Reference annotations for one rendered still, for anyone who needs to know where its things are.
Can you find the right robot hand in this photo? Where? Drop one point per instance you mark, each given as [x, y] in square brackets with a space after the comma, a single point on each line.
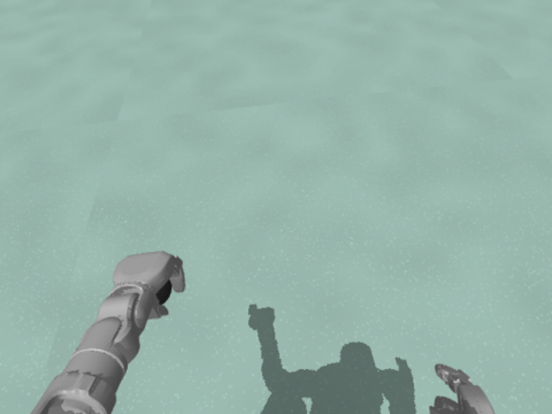
[471, 399]

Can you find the ball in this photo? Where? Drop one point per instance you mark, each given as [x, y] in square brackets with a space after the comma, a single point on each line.
[164, 293]

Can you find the left robot arm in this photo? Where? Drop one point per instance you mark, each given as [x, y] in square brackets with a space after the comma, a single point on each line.
[92, 376]

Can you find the left robot hand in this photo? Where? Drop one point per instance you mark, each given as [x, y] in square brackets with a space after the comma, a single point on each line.
[152, 269]

